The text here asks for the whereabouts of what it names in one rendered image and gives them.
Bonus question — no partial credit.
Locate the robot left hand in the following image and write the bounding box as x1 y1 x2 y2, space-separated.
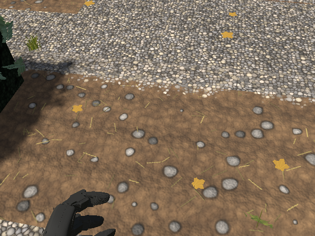
42 189 116 236

